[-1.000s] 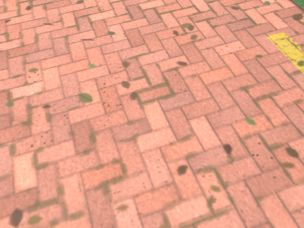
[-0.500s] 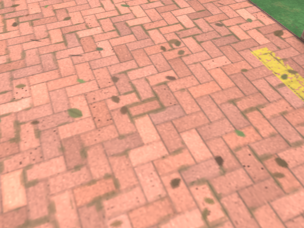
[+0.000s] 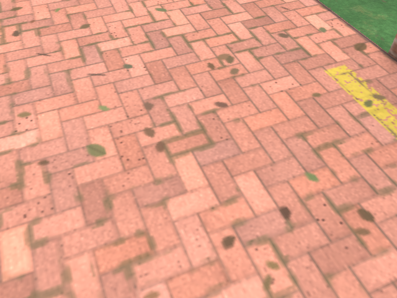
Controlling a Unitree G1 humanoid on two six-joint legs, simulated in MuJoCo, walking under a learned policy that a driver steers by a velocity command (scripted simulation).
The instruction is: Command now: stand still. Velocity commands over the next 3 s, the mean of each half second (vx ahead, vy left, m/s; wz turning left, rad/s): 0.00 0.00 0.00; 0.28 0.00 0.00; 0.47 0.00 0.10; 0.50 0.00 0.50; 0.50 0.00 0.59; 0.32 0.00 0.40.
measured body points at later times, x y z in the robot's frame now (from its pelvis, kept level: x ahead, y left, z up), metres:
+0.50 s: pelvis +0.00 +0.01 +0.00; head +0.01 +0.02 +0.45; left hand +0.03 +0.27 -0.15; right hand +0.05 -0.24 -0.14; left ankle -0.01 +0.10 -0.74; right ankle +0.01 -0.14 -0.74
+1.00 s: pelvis +0.11 -0.06 +0.01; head +0.11 -0.08 +0.46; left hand +0.11 +0.20 -0.13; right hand +0.18 -0.33 -0.14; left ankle +0.08 +0.09 -0.66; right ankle +0.08 -0.15 -0.74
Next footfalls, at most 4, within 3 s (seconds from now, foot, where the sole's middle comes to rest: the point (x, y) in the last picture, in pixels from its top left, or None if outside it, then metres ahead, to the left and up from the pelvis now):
0.86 right None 0.12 -0.15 -0.78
1.34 left None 0.49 0.07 -0.78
1.84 right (233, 227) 0.78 -0.11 -0.78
2.38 left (143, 196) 0.93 0.25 -0.78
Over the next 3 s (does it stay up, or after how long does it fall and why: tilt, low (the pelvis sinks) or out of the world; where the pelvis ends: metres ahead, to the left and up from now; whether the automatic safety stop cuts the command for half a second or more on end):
stays up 1.10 0.25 -0.01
